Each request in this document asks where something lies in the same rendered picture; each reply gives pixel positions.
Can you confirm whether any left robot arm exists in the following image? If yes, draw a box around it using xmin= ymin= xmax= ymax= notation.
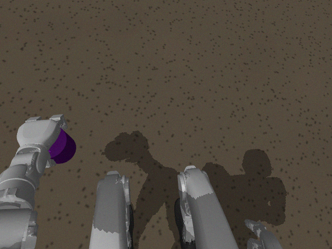
xmin=0 ymin=144 xmax=49 ymax=249

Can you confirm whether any right robot foot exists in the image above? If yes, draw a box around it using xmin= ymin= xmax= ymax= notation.
xmin=174 ymin=198 xmax=196 ymax=249

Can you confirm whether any mug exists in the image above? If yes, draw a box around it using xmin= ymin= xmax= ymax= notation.
xmin=48 ymin=129 xmax=76 ymax=164

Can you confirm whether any right robot hand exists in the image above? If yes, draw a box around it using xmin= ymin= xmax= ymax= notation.
xmin=244 ymin=219 xmax=283 ymax=249

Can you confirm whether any left robot hand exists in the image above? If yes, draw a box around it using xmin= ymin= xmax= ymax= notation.
xmin=17 ymin=114 xmax=68 ymax=168

